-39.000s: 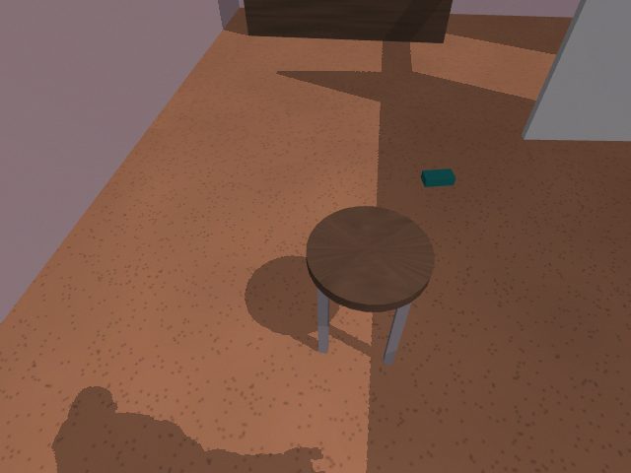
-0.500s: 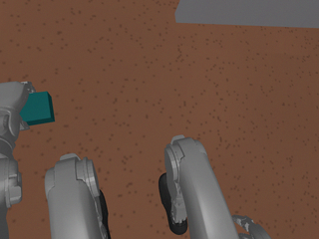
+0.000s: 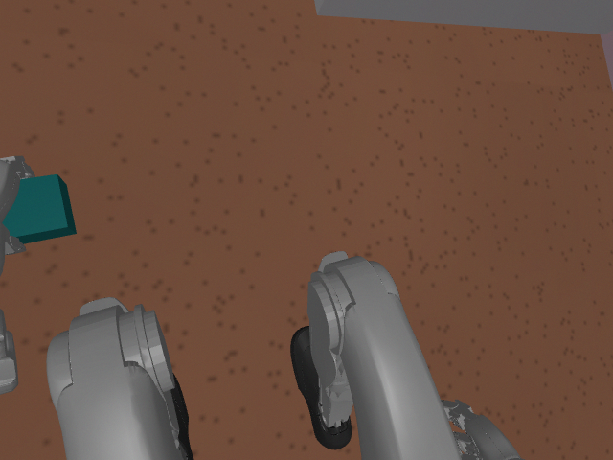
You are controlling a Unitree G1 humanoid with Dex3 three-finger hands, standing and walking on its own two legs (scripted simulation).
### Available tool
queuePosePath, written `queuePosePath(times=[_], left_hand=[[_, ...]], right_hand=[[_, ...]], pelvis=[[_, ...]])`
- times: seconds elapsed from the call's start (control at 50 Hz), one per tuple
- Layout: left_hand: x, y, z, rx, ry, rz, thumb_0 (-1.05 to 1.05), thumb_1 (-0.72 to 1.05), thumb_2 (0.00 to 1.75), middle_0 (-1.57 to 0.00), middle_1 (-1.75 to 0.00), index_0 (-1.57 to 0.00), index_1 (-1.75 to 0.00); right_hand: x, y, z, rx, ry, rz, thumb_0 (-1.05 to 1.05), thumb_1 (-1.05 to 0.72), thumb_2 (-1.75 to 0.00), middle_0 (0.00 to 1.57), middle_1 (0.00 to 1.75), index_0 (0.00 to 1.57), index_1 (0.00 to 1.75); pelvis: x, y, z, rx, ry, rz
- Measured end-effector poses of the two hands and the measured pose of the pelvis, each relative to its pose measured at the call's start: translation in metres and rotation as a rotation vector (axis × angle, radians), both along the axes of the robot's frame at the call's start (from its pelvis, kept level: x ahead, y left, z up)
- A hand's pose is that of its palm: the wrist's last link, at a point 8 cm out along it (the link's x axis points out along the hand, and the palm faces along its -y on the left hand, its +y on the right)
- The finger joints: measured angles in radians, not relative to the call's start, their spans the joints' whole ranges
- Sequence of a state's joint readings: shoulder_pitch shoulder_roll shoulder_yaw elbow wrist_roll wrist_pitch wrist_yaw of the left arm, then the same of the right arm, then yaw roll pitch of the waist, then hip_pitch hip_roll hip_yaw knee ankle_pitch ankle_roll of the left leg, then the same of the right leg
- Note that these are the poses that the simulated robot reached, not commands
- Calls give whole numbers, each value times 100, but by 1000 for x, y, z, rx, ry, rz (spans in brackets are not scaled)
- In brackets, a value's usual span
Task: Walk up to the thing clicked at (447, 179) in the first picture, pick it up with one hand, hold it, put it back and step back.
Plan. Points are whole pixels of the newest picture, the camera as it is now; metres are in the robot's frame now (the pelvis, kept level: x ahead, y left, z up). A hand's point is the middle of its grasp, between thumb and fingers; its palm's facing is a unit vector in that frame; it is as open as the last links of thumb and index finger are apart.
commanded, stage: rest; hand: left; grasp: from above
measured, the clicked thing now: (5, 215) +0.44 +0.32 -0.24
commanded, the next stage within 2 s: open in 1.04 s
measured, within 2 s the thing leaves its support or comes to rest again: rests again in 0.62 s
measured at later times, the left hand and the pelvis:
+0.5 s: hand (8, 221) +0.43 +0.32 -0.24, palm faces -0.47 -0.14 -0.87, open 10.1 cm; pelvis +0.00 +0.00 -0.01, yaw -3 degrees
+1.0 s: hand (16, 218) +0.44 +0.32 -0.25, palm faces -0.45 -0.13 -0.88, open 10.1 cm; pelvis +0.00 +0.01 -0.01, yaw -4 degrees
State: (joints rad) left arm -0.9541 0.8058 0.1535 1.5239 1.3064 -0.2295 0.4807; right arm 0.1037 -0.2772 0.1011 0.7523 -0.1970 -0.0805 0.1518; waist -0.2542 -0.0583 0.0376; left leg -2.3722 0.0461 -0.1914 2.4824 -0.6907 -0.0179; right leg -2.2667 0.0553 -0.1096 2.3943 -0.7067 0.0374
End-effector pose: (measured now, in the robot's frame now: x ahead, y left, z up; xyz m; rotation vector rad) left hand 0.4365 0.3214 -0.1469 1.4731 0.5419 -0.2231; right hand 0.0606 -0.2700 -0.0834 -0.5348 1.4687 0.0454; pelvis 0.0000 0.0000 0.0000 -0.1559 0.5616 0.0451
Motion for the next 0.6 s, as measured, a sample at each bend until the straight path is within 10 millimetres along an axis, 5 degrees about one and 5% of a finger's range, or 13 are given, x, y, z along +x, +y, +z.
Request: queuePosePath(times=[0.6], left_hand=[[2,3,-42,-18,9,25,-1,2,46,-67,-48,-71,-46]], right_hand=[[-13,4,8,-3,32,95,0,-90,-89,20,30,20,30]], pelvis=[[0,3,-16,-40,-62,-31]])
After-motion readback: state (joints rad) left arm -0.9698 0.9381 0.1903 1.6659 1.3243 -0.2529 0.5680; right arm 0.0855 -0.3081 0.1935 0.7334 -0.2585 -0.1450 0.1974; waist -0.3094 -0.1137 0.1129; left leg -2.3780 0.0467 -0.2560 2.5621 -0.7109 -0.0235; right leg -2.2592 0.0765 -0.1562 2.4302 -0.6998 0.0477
